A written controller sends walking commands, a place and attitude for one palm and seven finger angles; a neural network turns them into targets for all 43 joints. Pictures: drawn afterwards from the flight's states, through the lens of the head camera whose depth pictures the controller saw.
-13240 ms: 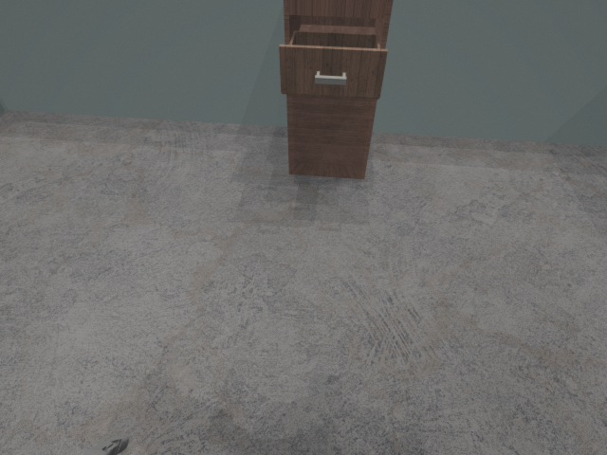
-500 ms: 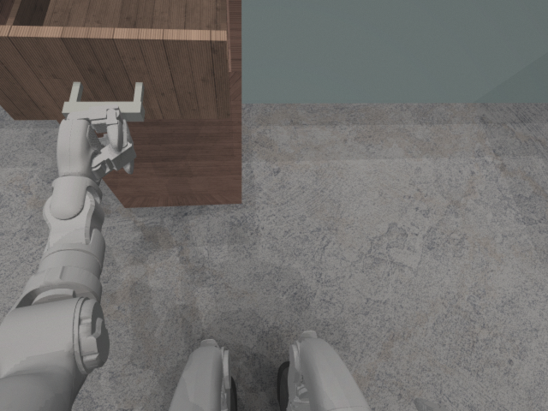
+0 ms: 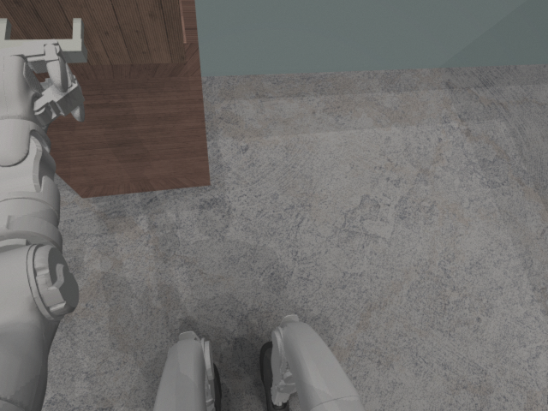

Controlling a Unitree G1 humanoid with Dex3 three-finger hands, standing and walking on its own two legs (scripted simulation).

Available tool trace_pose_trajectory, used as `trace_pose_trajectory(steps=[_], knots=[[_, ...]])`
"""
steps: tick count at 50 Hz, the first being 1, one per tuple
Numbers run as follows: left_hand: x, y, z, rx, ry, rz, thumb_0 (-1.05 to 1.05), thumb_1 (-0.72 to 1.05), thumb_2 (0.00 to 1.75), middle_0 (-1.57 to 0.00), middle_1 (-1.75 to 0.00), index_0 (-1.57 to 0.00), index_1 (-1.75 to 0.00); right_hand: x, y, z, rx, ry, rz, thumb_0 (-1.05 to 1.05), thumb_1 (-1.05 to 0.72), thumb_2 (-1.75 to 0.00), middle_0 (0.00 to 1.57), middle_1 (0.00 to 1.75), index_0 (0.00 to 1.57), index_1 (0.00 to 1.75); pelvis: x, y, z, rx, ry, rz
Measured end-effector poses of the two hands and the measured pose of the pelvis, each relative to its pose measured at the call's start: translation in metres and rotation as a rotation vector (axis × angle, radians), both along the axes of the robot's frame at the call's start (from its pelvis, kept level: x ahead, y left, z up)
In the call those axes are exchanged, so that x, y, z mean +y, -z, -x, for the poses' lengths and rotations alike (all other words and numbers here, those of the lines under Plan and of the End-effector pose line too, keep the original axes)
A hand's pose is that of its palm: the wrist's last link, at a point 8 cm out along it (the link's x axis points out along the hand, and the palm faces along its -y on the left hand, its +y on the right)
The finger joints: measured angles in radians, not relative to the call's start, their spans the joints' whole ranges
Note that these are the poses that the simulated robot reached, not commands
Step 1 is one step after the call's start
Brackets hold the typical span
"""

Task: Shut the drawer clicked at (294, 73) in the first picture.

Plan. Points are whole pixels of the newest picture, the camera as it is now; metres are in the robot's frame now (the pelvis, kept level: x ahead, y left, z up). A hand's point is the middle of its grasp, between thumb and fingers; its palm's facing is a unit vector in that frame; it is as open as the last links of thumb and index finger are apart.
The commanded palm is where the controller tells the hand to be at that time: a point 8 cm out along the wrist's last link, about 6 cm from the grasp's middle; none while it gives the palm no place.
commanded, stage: push the drawer shut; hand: left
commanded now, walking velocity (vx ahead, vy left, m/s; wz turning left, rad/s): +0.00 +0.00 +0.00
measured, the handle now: (41, 39) +0.62 +0.25 +0.05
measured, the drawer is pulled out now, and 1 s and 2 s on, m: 0.05 0.00 0.00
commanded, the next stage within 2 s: pull the fist back off the drawer in 0.74 s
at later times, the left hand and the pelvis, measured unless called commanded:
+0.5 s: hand (69, 58) +0.59 +0.21 +0.05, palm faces +0.05 -1.00 -0.02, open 3.3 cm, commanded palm +0.60 +0.23 +0.05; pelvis +0.00 +0.01 -0.01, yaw -1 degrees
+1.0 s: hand (61, 55) +0.60 +0.22 +0.05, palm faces +0.05 -1.00 -0.04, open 3.4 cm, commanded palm +0.62 +0.21 +0.05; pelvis -0.03 +0.01 -0.02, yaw -2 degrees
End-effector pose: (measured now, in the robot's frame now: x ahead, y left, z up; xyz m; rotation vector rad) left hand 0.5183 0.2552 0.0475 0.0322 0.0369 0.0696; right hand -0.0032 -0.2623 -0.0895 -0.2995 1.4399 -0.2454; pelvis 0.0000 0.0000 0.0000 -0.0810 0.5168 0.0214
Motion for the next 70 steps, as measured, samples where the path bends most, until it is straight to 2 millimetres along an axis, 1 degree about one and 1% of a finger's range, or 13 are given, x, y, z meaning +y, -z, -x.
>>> trace_pose_trajectory(steps=[9,23,33,43,53,58,62,66,70], knots=[[0.005,-0.001,-0.019,0.009,0.016,0.003,0.07,0.82,0.9,-1.4,-1.6,-1.4,-1.6,0.007,-0.004,0.01,0.038,0.016,0.003,0.0,-0.9,-0.9,0.2,0.3,0.2,0.3,0.005,0.001,-0.002,0.018,0.003,0.013],[0.009,-0.001,-0.05,0.004,0.014,0.016,0.07,0.8,0.91,-1.4,-1.6,-1.4,-1.6,0.021,-0.005,0.03,0.107,0.031,0.014,0.0,-0.9,-0.9,0.2,0.3,0.2,0.3,0.013,0.01,0.0,0.06,-0.003,0.037],[0.021,0.001,-0.054,0.016,0.013,-0.011,0.02,0.64,0.92,-1.4,-1.6,-1.4,-1.6,0.029,-0.004,0.05,0.146,0.027,0.026,0.0,-0.9,-0.9,0.2,0.3,0.2,0.3,0.014,0.019,0.01,0.078,-0.017,0.055],[0.02,-0.002,-0.054,0.021,0.015,-0.009,0.06,0.64,0.94,-1.4,-1.6,-1.4,-1.6,0.03,-0.009,0.071,0.143,0.028,0.058,0.0,-0.9,-0.9,0.2,0.3,0.2,0.3,0.013,0.023,0.023,0.086,-0.021,0.066],[0.021,-0.003,-0.055,0.029,0.019,-0.007,0.07,0.64,0.93,-1.4,-1.6,-1.4,-1.6,0.035,-0.011,0.084,0.129,0.036,0.061,0.0,-0.9,-0.9,0.2,0.3,0.2,0.3,0.015,0.025,0.029,0.085,-0.012,0.069],[0.021,-0.002,-0.055,0.026,0.023,-0.004,0.06,0.64,0.92,-1.4,-1.6,-1.4,-1.6,0.039,-0.009,0.087,0.135,0.043,0.045,0.0,-0.9,-0.9,0.2,0.3,0.2,0.3,0.017,0.025,0.029,0.085,-0.007,0.069],[0.02,0.0,-0.054,0.02,0.022,0.013,0.06,0.66,0.91,-1.4,-1.6,-1.4,-1.6,0.043,-0.008,0.085,0.138,0.048,0.028,0.0,-0.9,-0.9,0.2,0.3,0.2,0.3,0.018,0.024,0.027,0.085,-0.002,0.067],[0.018,0.002,-0.052,0.017,0.018,0.027,0.05,0.7,0.89,-1.4,-1.6,-1.4,-1.6,0.045,-0.008,0.077,0.133,0.053,0.008,0.0,-0.9,-0.9,0.2,0.3,0.2,0.3,0.02,0.02,0.022,0.079,0.002,0.063],[0.016,0.002,-0.05,0.021,0.012,0.026,0.04,0.76,0.88,-1.4,-1.6,-1.4,-1.6,0.045,-0.009,0.065,0.121,0.052,-0.01,0.0,-0.9,-0.9,0.2,0.3,0.2,0.3,0.021,0.014,0.015,0.073,0.006,0.057]])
